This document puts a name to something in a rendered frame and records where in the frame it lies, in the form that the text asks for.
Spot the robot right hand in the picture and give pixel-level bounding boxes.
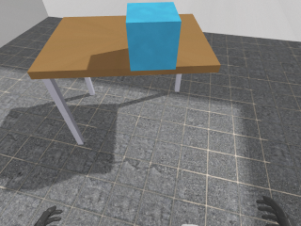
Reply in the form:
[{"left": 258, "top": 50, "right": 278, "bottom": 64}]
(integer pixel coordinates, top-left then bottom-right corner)
[{"left": 256, "top": 196, "right": 296, "bottom": 226}]

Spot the robot left hand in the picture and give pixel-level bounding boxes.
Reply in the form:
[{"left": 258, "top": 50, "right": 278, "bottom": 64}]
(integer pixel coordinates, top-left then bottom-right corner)
[{"left": 34, "top": 205, "right": 63, "bottom": 226}]

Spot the table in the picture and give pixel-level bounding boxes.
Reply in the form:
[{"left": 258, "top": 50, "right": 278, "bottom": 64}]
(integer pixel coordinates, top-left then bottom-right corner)
[{"left": 27, "top": 13, "right": 221, "bottom": 145}]

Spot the carton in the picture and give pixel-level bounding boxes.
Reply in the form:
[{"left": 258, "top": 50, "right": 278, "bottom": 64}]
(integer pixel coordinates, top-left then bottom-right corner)
[{"left": 125, "top": 2, "right": 182, "bottom": 72}]

